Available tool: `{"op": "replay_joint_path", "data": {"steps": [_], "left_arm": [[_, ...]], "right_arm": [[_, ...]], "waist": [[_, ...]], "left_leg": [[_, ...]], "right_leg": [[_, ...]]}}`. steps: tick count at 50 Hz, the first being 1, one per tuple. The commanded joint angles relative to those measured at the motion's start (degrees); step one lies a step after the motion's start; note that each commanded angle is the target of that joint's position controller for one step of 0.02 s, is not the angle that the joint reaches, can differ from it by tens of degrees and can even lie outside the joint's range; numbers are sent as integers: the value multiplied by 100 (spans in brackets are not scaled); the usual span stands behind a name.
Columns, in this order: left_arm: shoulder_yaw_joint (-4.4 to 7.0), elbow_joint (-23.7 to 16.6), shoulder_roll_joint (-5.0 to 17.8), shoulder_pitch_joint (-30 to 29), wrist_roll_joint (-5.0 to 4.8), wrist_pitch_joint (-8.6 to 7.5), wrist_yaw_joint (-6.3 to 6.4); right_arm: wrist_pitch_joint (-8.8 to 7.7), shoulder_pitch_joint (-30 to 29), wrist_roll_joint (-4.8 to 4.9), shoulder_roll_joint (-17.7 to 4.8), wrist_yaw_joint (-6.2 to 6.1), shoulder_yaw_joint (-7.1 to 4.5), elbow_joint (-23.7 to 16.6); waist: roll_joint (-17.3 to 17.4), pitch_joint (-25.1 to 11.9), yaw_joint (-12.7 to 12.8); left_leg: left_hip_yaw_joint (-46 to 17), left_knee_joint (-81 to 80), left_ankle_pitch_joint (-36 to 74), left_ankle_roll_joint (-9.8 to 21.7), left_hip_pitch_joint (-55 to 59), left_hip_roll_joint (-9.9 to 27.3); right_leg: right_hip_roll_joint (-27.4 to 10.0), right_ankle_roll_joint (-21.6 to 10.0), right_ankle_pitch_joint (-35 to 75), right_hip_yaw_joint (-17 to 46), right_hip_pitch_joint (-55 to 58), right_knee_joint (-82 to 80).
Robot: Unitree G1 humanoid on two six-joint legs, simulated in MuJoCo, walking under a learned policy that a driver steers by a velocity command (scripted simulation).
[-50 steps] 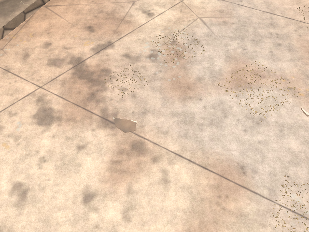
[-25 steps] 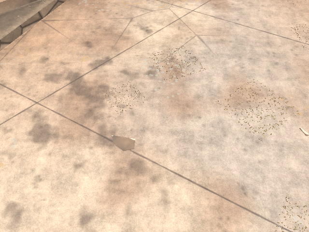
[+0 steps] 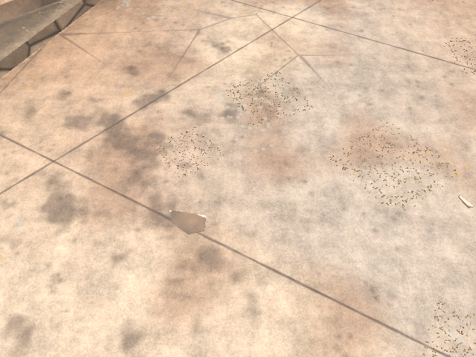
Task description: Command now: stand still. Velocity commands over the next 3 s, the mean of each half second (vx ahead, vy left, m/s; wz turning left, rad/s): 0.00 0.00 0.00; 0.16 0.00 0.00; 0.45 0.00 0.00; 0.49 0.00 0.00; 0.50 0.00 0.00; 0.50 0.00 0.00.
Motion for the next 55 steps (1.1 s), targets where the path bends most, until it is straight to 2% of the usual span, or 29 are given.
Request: {"op": "replay_joint_path", "data": {"steps": [1,33,34,36,37,38,39,40,41,42,43,44,45,46,47,48,49,50,51,52,53,55], "left_arm": [[83,-131,567,55,1,-39,20],[-13,55,419,473,-17,-39,48],[-31,108,350,568,-13,-34,50],[2,105,406,583,-62,-39,58],[8,29,412,454,-62,-88,45],[-10,-85,326,251,-70,-177,8],[-35,-178,217,128,-93,-286,-49],[-42,-256,205,18,-108,-386,-105],[-39,-310,208,-10,-140,-475,-155],[-38,-332,205,62,-179,-549,-194],[-21,-258,202,345,-213,-609,-225],[31,-35,229,867,-213,-635,-237],[127,191,378,1452,-170,-628,-236],[270,333,797,2303,-137,-639,-216],[361,372,1388,3007,-119,-691,-284],[186,298,956,2561,-26,-781,-299],[96,107,667,1995,-48,-830,-301],[31,-37,541,1603,-43,-839,-334],[-6,-122,502,1406,-33,-816,-359],[-60,-124,360,1436,-10,-775,-356],[-87,-91,305,1607,4,-733,-329],[-88,-45,425,1901,16,-684,-249]], "right_arm": [[-35,368,0,-538,-19,-76,-65],[-43,880,23,-357,-26,18,103],[-34,1000,27,-315,-32,25,163],[-1,982,91,-574,-72,-64,109],[-9,1018,123,-690,-88,-103,50],[-47,1175,159,-846,-91,-158,36],[-100,1153,188,-1063,-86,-240,1],[-153,1078,192,-1119,-79,-278,-44],[-202,986,168,-1030,-62,-267,-93],[-230,857,178,-955,-33,-256,-148],[-225,667,219,-918,-4,-247,-203],[-210,529,243,-904,22,-240,-253],[-227,447,227,-905,38,-229,-321],[-284,223,171,-682,66,-154,-452],[-406,291,205,-265,39,-62,-684],[-503,182,314,-456,66,-108,-734],[-561,34,357,-546,127,-124,-782],[-592,9,307,-575,154,-142,-740],[-605,-46,239,-672,156,-206,-731],[-578,-87,199,-784,178,-271,-728],[-540,-91,203,-736,214,-286,-722],[-459,-350,180,-533,254,-257,-809]], "waist": [[73,27,4],[55,128,-3],[90,2,-8],[363,279,-44],[503,515,-118],[758,694,-230],[1077,873,-252],[1098,1047,-256],[1027,1130,-201],[973,1123,-102],[896,1025,94],[773,821,307],[560,543,497],[-524,181,829],[-1955,-307,887],[-1210,-51,578],[-689,348,379],[-355,383,238],[-241,434,138],[-304,391,98],[-402,327,95],[-339,329,122]], "left_leg": [[-114,-712,724,74,-829,171],[-21,-758,663,72,-885,131],[7,-821,88,101,-839,98],[-263,-976,-1662,378,-1018,201],[-643,-1195,-2397,583,-1081,462],[-1251,-1521,-2860,837,-976,901],[-1948,-1842,-2994,1124,-873,1467],[-2360,-1977,-2817,1330,-889,1827],[-2399,-1943,-2414,1360,-794,1908],[-2163,-1801,-1998,1258,-708,1810],[-1741,-1574,-1676,1068,-860,1575],[-1266,-1208,-1286,882,-1240,1228],[-877,-580,-454,731,-1599,902],[-94,1389,368,398,-2256,318],[165,3225,-883,177,-3451,-348],[-507,4339,-1011,304,-3884,-41],[-597,4682,-465,471,-4199,256],[-512,4544,117,555,-4113,497],[-427,4180,524,564,-3997,652],[-322,3880,762,531,-3734,746],[-201,3680,892,469,-3590,759],[-10,3309,1082,297,-3694,761]], "right_leg": [[-106,-219,869,62,634,-317],[-77,-222,812,75,541,-351],[6,-223,235,-16,592,-326],[318,-265,-1557,-334,118,77],[358,-301,-1983,-393,-318,334],[365,-309,-1804,-490,-747,787],[261,-330,-1301,-566,-1101,1374],[13,-407,-1152,-401,-1367,1716],[-121,-488,-1311,-318,-1537,1772],[-173,-563,-1478,-329,-1439,1416],[-106,-616,-1320,-458,-818,695],[143,-580,-818,-692,227,85],[253,-531,-411,-597,1148,-69],[-690,-841,-772,918,2016,-801],[-1994,-1690,-1475,3671,2795,-1931],[-2295,-1842,-1847,4251,2433,-2101],[-2145,-1663,-1664,3483,2105,-2001],[-1822,-1444,-1252,2653,1874,-2039],[-1577,-1280,-621,2030,1710,-2086],[-1315,-1121,1,1459,1601,-2124],[-1169,-1066,478,1102,1584,-2138],[-1105,-1125,1172,747,1589,-2181]]}}
Next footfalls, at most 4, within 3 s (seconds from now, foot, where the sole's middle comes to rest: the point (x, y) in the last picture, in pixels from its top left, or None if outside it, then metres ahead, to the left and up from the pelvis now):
1.40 left None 0.46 0.11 -0.77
1.96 right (288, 271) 0.78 -0.13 -0.77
2.50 left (214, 194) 1.09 0.11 -0.77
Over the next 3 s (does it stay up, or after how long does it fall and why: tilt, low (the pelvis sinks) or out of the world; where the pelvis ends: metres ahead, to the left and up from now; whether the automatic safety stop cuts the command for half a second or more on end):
stays up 1.18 0.01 0.00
